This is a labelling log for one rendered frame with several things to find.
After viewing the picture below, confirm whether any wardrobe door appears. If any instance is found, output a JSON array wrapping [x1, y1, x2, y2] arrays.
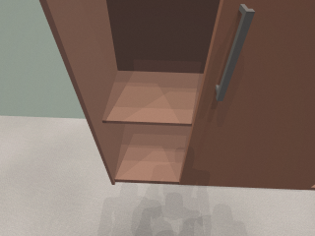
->
[[179, 0, 315, 190]]

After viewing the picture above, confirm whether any handle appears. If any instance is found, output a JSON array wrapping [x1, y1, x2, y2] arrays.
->
[[215, 4, 255, 101]]

